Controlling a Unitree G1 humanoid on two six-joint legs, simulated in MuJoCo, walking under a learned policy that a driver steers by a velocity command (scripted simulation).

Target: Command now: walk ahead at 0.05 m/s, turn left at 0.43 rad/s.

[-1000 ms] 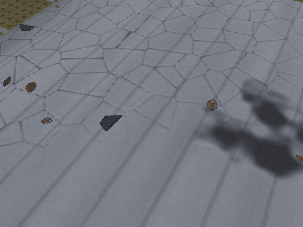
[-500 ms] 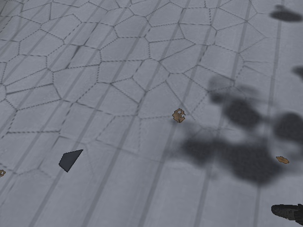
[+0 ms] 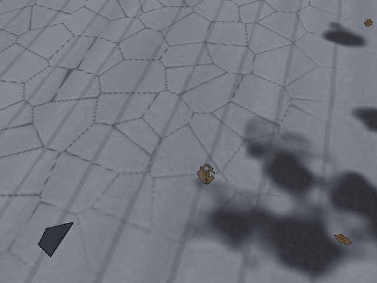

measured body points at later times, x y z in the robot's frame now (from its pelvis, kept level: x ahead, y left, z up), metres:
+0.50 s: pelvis +0.02 -0.01 +0.00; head +0.05 +0.01 +0.45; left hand +0.07 +0.30 -0.11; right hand +0.27 -0.22 -0.09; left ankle -0.01 +0.10 -0.74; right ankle +0.06 -0.14 -0.73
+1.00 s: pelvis +0.01 -0.03 -0.01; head +0.04 -0.04 +0.44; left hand +0.09 +0.28 -0.10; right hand +0.20 -0.29 -0.12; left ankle -0.01 +0.10 -0.73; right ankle +0.00 -0.12 -0.74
